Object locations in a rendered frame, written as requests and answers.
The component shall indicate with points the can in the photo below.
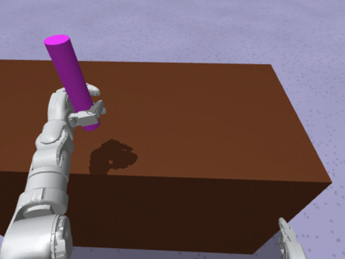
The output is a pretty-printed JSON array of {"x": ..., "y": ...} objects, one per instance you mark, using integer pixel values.
[{"x": 65, "y": 61}]

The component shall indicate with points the left robot arm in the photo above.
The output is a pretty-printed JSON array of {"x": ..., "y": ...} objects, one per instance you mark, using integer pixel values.
[{"x": 38, "y": 229}]

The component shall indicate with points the right robot hand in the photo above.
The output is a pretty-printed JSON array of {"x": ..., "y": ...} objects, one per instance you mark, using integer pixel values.
[{"x": 290, "y": 248}]

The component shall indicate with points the left robot hand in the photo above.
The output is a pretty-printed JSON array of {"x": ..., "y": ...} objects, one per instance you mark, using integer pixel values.
[{"x": 60, "y": 108}]

